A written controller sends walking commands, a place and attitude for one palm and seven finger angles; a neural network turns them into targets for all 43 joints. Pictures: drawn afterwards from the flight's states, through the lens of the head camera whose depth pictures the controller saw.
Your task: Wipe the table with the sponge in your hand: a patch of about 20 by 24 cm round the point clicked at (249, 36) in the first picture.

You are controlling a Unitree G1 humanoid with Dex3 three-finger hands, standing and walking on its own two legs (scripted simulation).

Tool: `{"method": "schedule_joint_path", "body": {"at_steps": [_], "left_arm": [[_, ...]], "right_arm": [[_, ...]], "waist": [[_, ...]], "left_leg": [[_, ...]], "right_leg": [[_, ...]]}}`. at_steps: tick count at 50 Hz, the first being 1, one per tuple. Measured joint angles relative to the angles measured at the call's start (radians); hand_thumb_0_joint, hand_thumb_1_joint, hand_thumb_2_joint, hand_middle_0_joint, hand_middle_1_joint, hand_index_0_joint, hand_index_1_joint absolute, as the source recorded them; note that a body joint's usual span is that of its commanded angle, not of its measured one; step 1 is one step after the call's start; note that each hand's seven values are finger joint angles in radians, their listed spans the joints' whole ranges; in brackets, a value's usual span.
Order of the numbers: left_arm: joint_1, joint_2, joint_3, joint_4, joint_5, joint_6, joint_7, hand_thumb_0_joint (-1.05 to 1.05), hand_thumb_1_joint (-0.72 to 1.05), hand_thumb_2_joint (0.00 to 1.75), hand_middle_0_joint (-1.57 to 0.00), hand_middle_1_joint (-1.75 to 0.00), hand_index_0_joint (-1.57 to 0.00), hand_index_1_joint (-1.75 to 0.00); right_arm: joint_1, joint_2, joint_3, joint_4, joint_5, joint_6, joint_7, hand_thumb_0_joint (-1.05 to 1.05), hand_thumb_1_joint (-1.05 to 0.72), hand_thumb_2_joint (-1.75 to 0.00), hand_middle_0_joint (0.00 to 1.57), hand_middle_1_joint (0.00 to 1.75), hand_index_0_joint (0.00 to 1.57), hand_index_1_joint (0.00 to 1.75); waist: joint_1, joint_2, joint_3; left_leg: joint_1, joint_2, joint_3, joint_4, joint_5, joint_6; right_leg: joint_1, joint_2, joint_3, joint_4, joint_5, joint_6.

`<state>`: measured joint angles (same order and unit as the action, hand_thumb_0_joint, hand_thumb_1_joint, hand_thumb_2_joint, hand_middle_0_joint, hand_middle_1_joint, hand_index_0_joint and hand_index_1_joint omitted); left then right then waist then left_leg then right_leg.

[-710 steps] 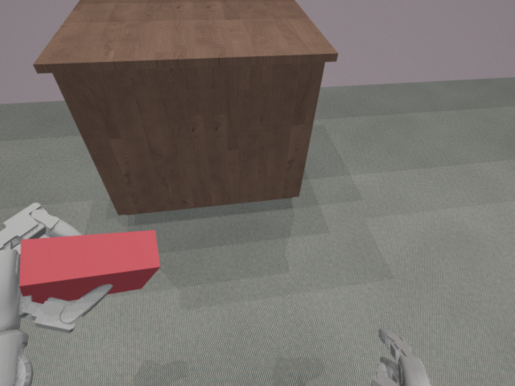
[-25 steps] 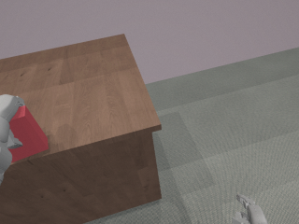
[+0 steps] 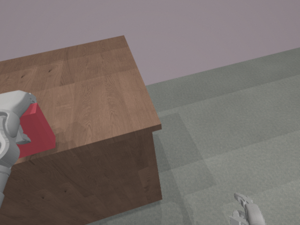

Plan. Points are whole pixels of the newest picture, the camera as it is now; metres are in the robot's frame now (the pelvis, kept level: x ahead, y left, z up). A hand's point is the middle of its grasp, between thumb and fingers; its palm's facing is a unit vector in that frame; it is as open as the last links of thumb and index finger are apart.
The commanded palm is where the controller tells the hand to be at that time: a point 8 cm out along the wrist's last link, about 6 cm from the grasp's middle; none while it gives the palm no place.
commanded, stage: move the sponge above the wiping area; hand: left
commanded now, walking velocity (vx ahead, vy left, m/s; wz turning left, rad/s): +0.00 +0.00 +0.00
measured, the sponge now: (28, 137) +0.28 +0.37 +0.11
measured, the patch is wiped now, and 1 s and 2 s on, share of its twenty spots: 0.00 0.00 0.00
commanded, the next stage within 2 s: lower the sponge onto the table in 0.42 s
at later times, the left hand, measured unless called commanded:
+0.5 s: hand (23, 123) +0.29 +0.36 +0.16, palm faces -0.15 +0.01 -0.99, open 9.1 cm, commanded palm +0.28 +0.36 +0.25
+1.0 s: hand (27, 124) +0.29 +0.36 +0.15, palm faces -0.18 +0.02 -0.98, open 9.1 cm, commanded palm +0.28 +0.36 +0.24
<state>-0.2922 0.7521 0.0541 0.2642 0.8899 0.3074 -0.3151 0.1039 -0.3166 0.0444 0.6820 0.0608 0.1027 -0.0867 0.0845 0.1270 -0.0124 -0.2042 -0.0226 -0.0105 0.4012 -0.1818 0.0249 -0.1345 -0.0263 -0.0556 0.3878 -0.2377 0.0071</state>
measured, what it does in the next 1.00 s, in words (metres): stands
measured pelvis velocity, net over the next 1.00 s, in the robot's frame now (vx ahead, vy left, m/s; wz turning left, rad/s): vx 0.00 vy -0.01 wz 0.01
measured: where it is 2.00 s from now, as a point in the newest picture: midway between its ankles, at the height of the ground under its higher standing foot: outside the picture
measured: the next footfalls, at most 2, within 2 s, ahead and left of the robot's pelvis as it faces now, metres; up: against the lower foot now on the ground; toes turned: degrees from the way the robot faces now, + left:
none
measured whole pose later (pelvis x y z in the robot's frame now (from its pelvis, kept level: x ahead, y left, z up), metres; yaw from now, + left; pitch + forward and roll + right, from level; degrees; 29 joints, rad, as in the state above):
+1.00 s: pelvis +0.00 -0.01 +0.00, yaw +0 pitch -1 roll +0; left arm -0.31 0.74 0.04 0.28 0.90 0.26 -0.32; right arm 0.09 -0.31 0.04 0.69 0.06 0.08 -0.11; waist 0.09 0.11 0.00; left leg -0.20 -0.02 -0.02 0.41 -0.19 0.02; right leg -0.13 -0.02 -0.06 0.39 -0.25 0.00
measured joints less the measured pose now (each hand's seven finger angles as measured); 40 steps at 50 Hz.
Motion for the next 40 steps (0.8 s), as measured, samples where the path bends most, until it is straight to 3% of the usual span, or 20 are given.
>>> {"method": "schedule_joint_path", "body": {"at_steps": [4, 7, 9, 11, 14, 18, 21, 23, 27, 30, 32, 35, 38, 40], "left_arm": [[0.006, -0.016, -0.005, -0.028, 0.002, -0.155, 0.005, 0.0, -0.43, 1.05, -0.83, -1.41, -0.83, -1.42], [-0.009, -0.005, 0.028, -0.054, 0.009, -0.251, 0.075, 0.0, -0.42, 1.05, -0.83, -1.41, -0.83, -1.41], [-0.03, 0.003, 0.05, -0.062, 0.011, -0.268, 0.136, 0.0, -0.43, 1.05, -0.83, -1.41, -0.84, -1.41], [-0.052, 0.006, 0.072, -0.057, 0.004, -0.244, 0.188, 0.0, -0.43, 1.05, -0.83, -1.41, -0.84, -1.41], [-0.08, 0.009, 0.087, -0.011, -0.012, -0.151, 0.221, 0.0, -0.42, 1.05, -0.83, -1.41, -0.83, -1.42], [-0.07, 0.024, 0.071, 0.06, -0.015, -0.006, 0.167, 0.0, -0.42, 1.05, -0.83, -1.41, -0.83, -1.42], [-0.048, 0.019, 0.034, 0.076, -0.008, 0.05, 0.087, 0.0, -0.42, 1.05, -0.82, -1.41, -0.83, -1.42], [-0.035, 0.006, 0.01, 0.064, -0.005, 0.033, 0.038, 0.0, -0.42, 1.05, -0.83, -1.42, -0.83, -1.42], [-0.009, -0.016, -0.014, -0.002, 0.009, -0.103, 0.001, 0.0, -0.42, 1.04, -0.83, -1.41, -0.83, -1.42], [-0.004, -0.023, -0.002, -0.062, 0.012, -0.213, 0.051, 0.0, -0.43, 1.04, -0.83, -1.41, -0.84, -1.42], [-0.009, -0.019, 0.017, -0.086, 0.009, -0.249, 0.102, 0.0, -0.43, 1.04, -0.83, -1.41, -0.84, -1.42], [-0.035, -0.011, 0.045, -0.077, -0.001, -0.225, 0.182, 0.0, -0.43, 1.04, -0.83, -1.41, -0.84, -1.42], [-0.064, -0.003, 0.064, -0.022, -0.011, -0.132, 0.218, 0.0, -0.43, 1.04, -0.83, -1.41, -0.84, -1.42], [-0.068, 0.008, 0.068, 0.015, -0.01, -0.055, 0.203, 0.0, -0.42, 1.04, -0.83, -1.41, -0.84, -1.42]], "right_arm": [[0.027, 0.011, -0.003, 0.011, -0.007, -0.032, -0.029, 0.01, -0.9, -0.89, 0.21, 0.3, 0.21, 0.3], [0.034, 0.027, -0.009, 0.017, -0.013, -0.052, -0.036, 0.01, -0.9, -0.89, 0.21, 0.3, 0.2, 0.3], [0.033, 0.034, -0.017, 0.022, -0.014, -0.06, -0.03, 0.01, -0.9, -0.89, 0.21, 0.3, 0.2, 0.3], [0.027, 0.034, -0.024, 0.027, -0.014, -0.058, -0.017, 0.01, -0.9, -0.89, 0.2, 0.3, 0.2, 0.3], [0.009, 0.024, -0.024, 0.038, -0.012, -0.042, 0.004, 0.01, -0.9, -0.89, 0.2, 0.3, 0.2, 0.3], [-0.012, 0.007, -0.014, 0.03, -0.003, -0.011, 0.018, 0.01, -0.9, -0.89, 0.21, 0.3, 0.2, 0.3], [-0.014, -0.003, -0.01, 0.013, 0.005, -0.003, 0.012, 0.01, -0.9, -0.89, 0.21, 0.3, 0.2, 0.3], [-0.011, -0.005, -0.008, 0.007, 0.005, -0.011, 0.001, 0.01, -0.9, -0.89, 0.21, 0.3, 0.2, 0.3], [-0.003, 0.008, -0.005, -0.001, -0.005, -0.036, -0.026, 0.01, -0.9, -0.89, 0.21, 0.3, 0.2, 0.3], [0.0, 0.026, -0.009, -0.002, -0.012, -0.056, -0.036, 0.01, -0.9, -0.89, 0.21, 0.3, 0.2, 0.3], [-0.004, 0.034, -0.012, -0.001, -0.015, -0.06, -0.031, 0.01, -0.9, -0.89, 0.21, 0.3, 0.2, 0.3], [-0.016, 0.039, -0.016, 0.008, -0.015, -0.054, -0.013, 0.01, -0.9, -0.89, 0.21, 0.3, 0.2, 0.3], [-0.03, 0.032, -0.012, 0.023, -0.012, -0.034, 0.008, 0.01, -0.9, -0.89, 0.21, 0.3, 0.2, 0.3], [-0.036, 0.024, -0.007, 0.027, -0.009, -0.018, 0.017, 0.01, -0.9, -0.89, 0.21, 0.3, 0.2, 0.3]], "waist": [[0.007, -0.032, 0.026], [0.012, -0.057, 0.043], [0.015, -0.063, 0.047], [0.015, -0.057, 0.044], [0.01, -0.035, 0.029], [-0.002, -0.003, 0.003], [-0.007, 0.009, -0.004], [-0.005, 0.006, -0.002], [0.005, -0.025, 0.014], [0.014, -0.05, 0.027], [0.018, -0.058, 0.035], [0.021, -0.055, 0.036], [0.02, -0.037, 0.025], [0.016, -0.023, 0.013]], "left_leg": [[0.006, 0.004, -0.008, 0.012, -0.005, -0.004], [0.009, 0.014, -0.007, 0.017, -0.009, -0.011], [0.009, 0.019, -0.004, 0.02, -0.011, -0.015], [0.008, 0.022, 0.0, 0.02, -0.011, -0.017], [0.006, 0.022, 0.008, 0.013, -0.008, -0.016], [0.001, 0.015, 0.016, 0.002, -0.003, -0.011], [-0.002, 0.009, 0.01, 0.002, -0.003, -0.007], [-0.003, 0.005, 0.002, 0.005, -0.003, -0.005], [0.002, 0.006, -0.01, 0.014, -0.008, -0.007], [0.01, 0.012, -0.012, 0.02, -0.015, -0.013], [0.014, 0.018, -0.008, 0.023, -0.018, -0.016], [0.018, 0.023, 0.0, 0.02, -0.02, -0.019], [0.017, 0.024, 0.009, 0.01, -0.016, -0.019], [0.013, 0.021, 0.013, 0.004, -0.012, -0.017]], "right_leg": [[0.011, 0.005, -0.008, 0.006, -0.005, -0.007], [0.015, 0.014, -0.006, 0.004, -0.002, -0.014], [0.016, 0.02, -0.002, 0.001, 0.001, -0.017], [0.015, 0.023, 0.002, -0.003, 0.004, -0.018], [0.008, 0.021, 0.01, -0.005, 0.007, -0.015], [-0.006, 0.014, 0.018, 0.001, 0.005, -0.009], [-0.009, 0.008, 0.011, 0.007, -0.001, -0.005], [-0.006, 0.005, 0.003, 0.01, -0.005, -0.005], [0.006, 0.007, -0.009, 0.013, -0.011, -0.009], [0.018, 0.014, -0.01, 0.008, -0.012, -0.015], [0.023, 0.019, -0.006, 0.004, -0.01, -0.019], [0.024, 0.024, 0.003, -0.001, -0.005, -0.02], [0.017, 0.023, 0.012, -0.006, 0.0, -0.017], [0.01, 0.021, 0.016, -0.007, 0.001, -0.015]]}}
